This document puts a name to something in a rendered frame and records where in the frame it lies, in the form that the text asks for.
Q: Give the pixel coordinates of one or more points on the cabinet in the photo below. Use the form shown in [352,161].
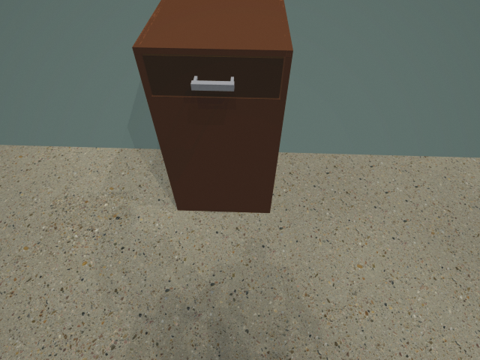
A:
[220,153]

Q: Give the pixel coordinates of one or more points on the handle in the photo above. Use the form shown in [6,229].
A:
[202,85]

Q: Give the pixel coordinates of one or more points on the drawer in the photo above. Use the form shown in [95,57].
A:
[254,76]

